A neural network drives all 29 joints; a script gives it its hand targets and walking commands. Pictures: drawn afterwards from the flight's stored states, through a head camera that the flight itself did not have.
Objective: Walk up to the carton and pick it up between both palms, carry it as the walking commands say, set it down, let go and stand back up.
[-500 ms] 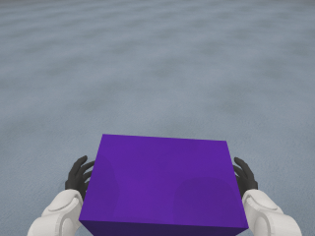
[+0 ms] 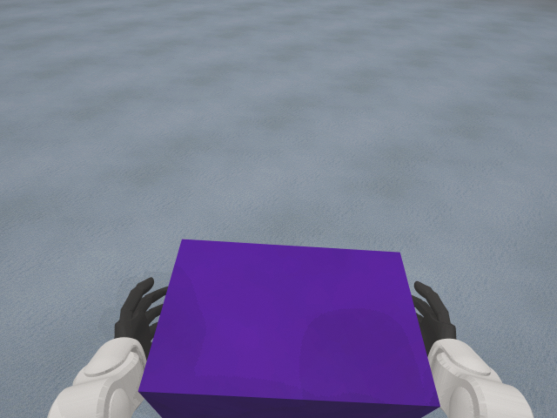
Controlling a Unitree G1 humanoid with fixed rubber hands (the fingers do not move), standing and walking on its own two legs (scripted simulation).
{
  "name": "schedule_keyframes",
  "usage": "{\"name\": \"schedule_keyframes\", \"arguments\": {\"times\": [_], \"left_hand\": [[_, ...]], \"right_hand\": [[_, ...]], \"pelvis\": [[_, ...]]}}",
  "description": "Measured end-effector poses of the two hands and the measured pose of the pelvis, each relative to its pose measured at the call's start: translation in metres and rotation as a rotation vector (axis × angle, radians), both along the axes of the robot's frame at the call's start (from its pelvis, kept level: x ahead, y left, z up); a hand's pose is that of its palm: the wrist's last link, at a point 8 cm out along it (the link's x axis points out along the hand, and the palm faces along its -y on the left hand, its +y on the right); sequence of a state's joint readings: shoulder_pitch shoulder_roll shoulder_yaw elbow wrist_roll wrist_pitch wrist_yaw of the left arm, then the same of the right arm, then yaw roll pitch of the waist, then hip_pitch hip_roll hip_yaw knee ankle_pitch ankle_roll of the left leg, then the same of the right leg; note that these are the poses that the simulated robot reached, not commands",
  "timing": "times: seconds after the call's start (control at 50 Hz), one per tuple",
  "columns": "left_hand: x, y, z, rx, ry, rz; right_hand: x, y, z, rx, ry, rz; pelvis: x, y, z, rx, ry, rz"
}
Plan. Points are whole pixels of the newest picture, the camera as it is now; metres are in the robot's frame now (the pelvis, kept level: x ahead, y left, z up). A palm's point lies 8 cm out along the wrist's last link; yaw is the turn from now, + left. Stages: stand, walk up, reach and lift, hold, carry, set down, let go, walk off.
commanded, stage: carry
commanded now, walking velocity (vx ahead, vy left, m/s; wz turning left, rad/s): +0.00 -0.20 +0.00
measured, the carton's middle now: (282, 355) +0.24 +0.01 +0.02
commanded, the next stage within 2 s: none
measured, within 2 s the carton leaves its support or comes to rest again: neither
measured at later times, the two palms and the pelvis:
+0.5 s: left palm (236, 376) +0.19 +0.06 +0.08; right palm (544, 369) +0.19 -0.30 +0.08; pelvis -0.03 -0.13 +0.00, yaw +0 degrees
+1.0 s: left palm (356, 403) +0.16 -0.07 +0.08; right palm out of the picture +0.18 -0.43 +0.08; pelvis -0.05 -0.27 -0.01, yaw +1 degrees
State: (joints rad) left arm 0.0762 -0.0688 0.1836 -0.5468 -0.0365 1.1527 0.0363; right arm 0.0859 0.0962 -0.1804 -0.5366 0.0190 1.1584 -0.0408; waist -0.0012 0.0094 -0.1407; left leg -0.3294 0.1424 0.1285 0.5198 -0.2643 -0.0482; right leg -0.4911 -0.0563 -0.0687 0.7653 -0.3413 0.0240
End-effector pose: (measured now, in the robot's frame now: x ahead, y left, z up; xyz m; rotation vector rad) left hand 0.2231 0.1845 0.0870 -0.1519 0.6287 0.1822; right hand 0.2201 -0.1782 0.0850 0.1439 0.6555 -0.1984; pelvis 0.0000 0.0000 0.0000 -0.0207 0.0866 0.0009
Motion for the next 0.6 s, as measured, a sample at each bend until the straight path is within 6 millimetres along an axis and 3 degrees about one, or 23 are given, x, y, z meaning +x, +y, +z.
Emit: {"name": "schedule_keyframes", "arguments": {"times": [0.1,0.18,0.32,0.42,0.5,0.6], "left_hand": [[0.007,-0.051,-0.001,0.017,-0.02,-0.032],[0.001,-0.083,-0.006,0.0,0.019,-0.017],[-0.019,-0.096,-0.002,0.004,-0.009,0.032],[-0.031,-0.101,-0.01,0.009,-0.004,0.031],[-0.034,-0.123,-0.009,-0.006,0.025,0.018],[-0.028,-0.166,0.001,0.007,-0.01,-0.017]], "right_hand": [[-0.004,-0.051,-0.009,0.0,-0.019,-0.02],[-0.012,-0.082,-0.015,-0.002,0.02,-0.015],[-0.011,-0.096,-0.008,0.008,-0.009,0.027],[-0.014,-0.101,-0.006,-0.017,-0.004,0.052],[-0.027,-0.123,-0.005,-0.01,0.025,0.021],[-0.034,-0.166,-0.001,0.003,-0.008,-0.015]], "pelvis": [[-0.003,-0.041,-0.009,-0.002,0.002,-0.013],[-0.009,-0.063,-0.006,0.021,0.004,-0.004],[-0.018,-0.09,-0.007,0.025,0.01,0.004],[-0.024,-0.109,-0.01,0.022,0.003,0.006],[-0.028,-0.128,-0.003,0.015,-0.006,0.005],[-0.032,-0.162,-0.002,-0.001,-0.005,-0.01]]}}
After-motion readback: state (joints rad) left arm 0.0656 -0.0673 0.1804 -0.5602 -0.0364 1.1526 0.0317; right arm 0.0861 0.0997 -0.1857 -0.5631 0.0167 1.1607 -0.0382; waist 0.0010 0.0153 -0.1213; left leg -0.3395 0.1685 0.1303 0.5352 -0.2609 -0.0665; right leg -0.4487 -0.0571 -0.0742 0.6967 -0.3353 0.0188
